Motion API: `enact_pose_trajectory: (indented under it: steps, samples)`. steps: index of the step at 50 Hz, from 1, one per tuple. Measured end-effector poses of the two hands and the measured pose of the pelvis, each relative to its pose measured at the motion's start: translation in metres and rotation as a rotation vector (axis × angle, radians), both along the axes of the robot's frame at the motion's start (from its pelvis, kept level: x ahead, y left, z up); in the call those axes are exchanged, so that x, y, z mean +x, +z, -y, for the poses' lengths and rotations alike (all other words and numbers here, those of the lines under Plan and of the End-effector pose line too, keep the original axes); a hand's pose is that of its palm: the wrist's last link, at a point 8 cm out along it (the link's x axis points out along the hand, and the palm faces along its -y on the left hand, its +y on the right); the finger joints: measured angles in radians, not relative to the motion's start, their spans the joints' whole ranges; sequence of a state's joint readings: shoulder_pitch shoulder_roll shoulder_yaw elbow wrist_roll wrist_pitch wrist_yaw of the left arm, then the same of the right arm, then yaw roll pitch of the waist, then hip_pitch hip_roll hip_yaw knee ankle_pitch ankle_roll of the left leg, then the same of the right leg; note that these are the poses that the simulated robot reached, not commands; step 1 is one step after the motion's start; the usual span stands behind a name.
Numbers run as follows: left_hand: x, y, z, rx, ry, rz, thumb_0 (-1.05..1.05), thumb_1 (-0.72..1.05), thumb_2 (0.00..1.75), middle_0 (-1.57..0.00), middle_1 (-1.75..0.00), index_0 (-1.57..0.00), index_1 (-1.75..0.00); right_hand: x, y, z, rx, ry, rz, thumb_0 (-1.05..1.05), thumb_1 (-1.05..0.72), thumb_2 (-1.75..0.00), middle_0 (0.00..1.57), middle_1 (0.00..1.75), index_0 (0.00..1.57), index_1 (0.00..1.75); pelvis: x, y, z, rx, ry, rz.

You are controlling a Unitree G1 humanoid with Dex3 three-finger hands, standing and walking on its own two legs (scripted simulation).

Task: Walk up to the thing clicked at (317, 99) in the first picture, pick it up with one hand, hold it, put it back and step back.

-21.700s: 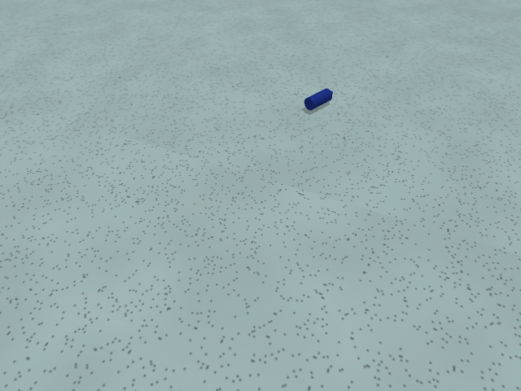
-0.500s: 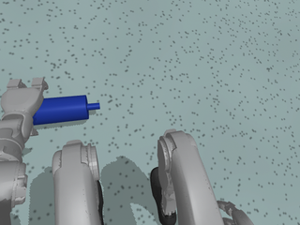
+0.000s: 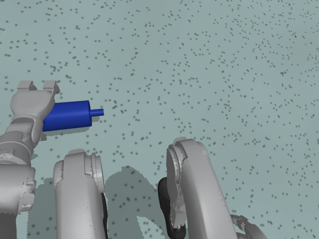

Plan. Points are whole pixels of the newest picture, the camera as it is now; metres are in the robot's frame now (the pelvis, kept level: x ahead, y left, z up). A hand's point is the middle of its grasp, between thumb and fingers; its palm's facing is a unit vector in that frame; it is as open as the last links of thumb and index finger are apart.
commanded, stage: approach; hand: left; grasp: from above
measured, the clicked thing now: (67, 115) +0.47 +0.23 -0.29
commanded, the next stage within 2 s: close in in 0.36 s
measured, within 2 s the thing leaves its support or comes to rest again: neither
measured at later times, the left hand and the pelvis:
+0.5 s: hand (41, 116) +0.43 +0.27 -0.18, palm faces -0.48 -0.06 -0.88, open 13.8 cm; pelvis +0.00 +0.00 -0.01, yaw +0 degrees
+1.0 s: hand (53, 118) +0.44 +0.25 -0.24, palm faces -0.45 -0.08 -0.89, open 14.0 cm; pelvis +0.00 +0.00 -0.03, yaw -3 degrees
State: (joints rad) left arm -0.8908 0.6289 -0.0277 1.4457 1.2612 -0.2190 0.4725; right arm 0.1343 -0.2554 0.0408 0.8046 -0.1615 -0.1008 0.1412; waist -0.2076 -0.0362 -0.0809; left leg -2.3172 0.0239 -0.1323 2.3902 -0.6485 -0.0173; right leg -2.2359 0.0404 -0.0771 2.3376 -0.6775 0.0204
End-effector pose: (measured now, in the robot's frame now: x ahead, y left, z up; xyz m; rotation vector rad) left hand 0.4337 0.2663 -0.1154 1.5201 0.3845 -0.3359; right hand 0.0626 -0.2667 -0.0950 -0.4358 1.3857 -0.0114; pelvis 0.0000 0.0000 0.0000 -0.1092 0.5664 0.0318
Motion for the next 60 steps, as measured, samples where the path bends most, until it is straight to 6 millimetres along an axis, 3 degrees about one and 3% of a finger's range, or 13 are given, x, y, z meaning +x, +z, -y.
enact_pose_trajectory:
  steps: [6,11,18,25,39,51,60]
  samples:
    - [0.023,0.001,0.032,-0.020,-0.022,0.061,0.00,-0.53,1.05,-0.09,-1.07,-0.09,-1.07,-0.007,0.001,0.002,0.003,-0.011,0.003,0.00,-0.91,-0.90,0.20,0.30,0.21,0.30,0.001,-0.002,0.001,-0.003,-0.006,0.001]
    - [0.032,0.004,0.041,-0.002,0.021,0.065,0.00,-0.53,1.08,-0.09,-1.08,-0.09,-1.08,-0.018,-0.002,0.002,0.025,-0.040,-0.009,0.00,-0.91,-0.90,0.20,0.30,0.20,0.30,0.001,-0.003,0.001,0.000,-0.015,-0.006]
    - [0.021,-0.002,0.021,0.013,0.100,0.000,0.00,-0.53,1.09,-0.09,-1.08,-0.09,-1.08,-0.030,-0.009,-0.001,0.062,-0.063,-0.036,0.00,-0.91,-0.90,0.20,0.30,0.20,0.30,0.001,-0.004,0.002,0.009,-0.017,0.001]
    - [0.008,-0.009,-0.001,0.003,0.075,-0.041,0.00,-0.54,1.08,-0.09,-1.09,-0.09,-1.09,-0.026,-0.012,-0.001,0.052,-0.037,-0.063,0.00,-0.92,-0.90,0.20,0.30,0.20,0.30,0.001,-0.008,0.002,0.008,-0.009,0.009]
    - [0.012,-0.029,0.014,-0.043,0.026,0.004,0.00,-0.52,1.10,-0.10,-1.08,-0.09,-1.08,-0.005,-0.003,0.003,-0.001,0.033,0.000,0.00,-0.91,-0.90,0.20,0.30,0.20,0.30,0.003,-0.014,-0.001,-0.017,-0.017,0.025]
    - [0.017,-0.068,0.011,-0.034,0.059,-0.010,0.00,-0.52,1.04,-0.08,-1.03,-0.08,-1.03,-0.035,-0.010,-0.003,0.029,0.063,-0.098,0.00,-0.91,-0.90,0.20,0.30,0.20,0.30,0.005,-0.030,-0.001,-0.030,-0.034,0.045]
    - [0.022,-0.078,0.011,-0.036,0.066,0.008,0.00,-0.51,1.02,-0.08,-1.02,-0.08,-1.02,-0.048,-0.014,-0.014,0.086,0.071,-0.143,0.00,-0.90,-0.90,0.20,0.30,0.20,0.30,0.009,-0.035,-0.002,-0.043,-0.047,0.056]
